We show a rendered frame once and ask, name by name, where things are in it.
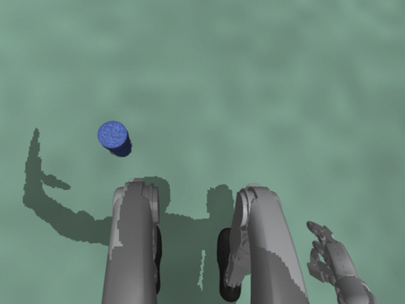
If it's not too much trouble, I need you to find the right robot arm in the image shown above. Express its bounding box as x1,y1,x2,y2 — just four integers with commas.
335,277,378,304

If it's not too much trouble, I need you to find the right robot hand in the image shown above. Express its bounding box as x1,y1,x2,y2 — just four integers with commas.
307,221,359,287

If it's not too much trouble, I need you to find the right robot foot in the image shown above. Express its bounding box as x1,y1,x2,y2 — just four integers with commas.
217,228,241,302

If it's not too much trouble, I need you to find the cup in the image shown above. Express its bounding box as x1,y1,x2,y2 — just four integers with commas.
97,121,131,157

